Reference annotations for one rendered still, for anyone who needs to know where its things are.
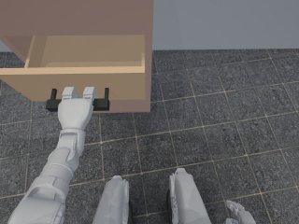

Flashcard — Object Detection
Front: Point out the left robot hand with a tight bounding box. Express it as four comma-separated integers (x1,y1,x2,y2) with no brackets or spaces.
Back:
57,87,98,131

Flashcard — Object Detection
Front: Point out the handle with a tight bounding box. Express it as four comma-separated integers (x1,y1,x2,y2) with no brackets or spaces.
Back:
46,88,110,112

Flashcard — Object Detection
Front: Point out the drawer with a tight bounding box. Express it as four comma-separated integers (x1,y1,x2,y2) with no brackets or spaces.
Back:
0,35,146,102

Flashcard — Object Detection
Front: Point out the robot left forearm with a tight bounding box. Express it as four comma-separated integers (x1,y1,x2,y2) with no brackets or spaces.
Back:
7,128,86,224

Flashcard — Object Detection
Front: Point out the right robot hand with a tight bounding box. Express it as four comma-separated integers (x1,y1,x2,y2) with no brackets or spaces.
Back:
225,200,256,224

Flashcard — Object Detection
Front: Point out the left robot upper arm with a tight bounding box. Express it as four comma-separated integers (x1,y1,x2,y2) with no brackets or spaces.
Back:
11,197,66,224

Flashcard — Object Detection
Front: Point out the cabinet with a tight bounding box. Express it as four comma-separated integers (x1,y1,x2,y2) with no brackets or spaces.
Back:
0,0,154,114

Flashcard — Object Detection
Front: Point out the right robot shin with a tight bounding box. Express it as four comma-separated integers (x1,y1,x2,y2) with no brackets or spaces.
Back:
170,168,193,224

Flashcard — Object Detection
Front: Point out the right robot foot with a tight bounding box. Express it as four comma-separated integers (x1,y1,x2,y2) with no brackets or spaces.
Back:
166,189,178,224

